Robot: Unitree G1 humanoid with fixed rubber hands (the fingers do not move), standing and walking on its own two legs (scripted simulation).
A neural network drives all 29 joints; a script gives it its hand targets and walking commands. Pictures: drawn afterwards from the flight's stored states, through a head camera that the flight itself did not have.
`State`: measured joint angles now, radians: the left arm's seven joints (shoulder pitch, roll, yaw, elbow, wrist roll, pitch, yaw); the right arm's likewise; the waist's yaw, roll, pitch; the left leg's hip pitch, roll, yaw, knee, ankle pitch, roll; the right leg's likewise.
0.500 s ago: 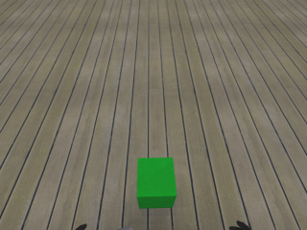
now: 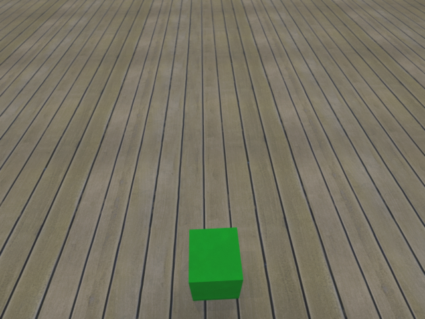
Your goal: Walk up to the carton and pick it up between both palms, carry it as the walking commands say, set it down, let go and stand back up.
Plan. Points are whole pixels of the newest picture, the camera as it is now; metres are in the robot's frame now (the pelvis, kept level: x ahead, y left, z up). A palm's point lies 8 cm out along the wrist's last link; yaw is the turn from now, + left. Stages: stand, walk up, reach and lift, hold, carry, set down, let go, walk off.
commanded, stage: stand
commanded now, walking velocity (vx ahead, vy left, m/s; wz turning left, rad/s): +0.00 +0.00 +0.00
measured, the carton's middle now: (214, 264) +0.45 +0.04 -0.64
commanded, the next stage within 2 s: reach and lift in 0.38 s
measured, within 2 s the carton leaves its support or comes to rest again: neither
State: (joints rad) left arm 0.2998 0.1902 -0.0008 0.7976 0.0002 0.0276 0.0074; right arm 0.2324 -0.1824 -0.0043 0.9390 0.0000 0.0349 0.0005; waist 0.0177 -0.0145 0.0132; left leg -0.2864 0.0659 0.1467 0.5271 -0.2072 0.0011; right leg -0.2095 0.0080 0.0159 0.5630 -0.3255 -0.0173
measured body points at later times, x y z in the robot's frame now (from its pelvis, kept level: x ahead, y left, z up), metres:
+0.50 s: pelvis -0.01 +0.00 -0.01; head +0.02 +0.01 +0.44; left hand +0.09 +0.24 -0.14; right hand +0.12 -0.23 -0.13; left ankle +0.05 +0.12 -0.73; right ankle -0.01 -0.11 -0.73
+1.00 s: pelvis -0.02 +0.01 -0.04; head +0.14 +0.01 +0.38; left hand +0.20 +0.24 -0.18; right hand +0.24 -0.21 -0.17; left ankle +0.05 +0.12 -0.73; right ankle -0.01 -0.11 -0.73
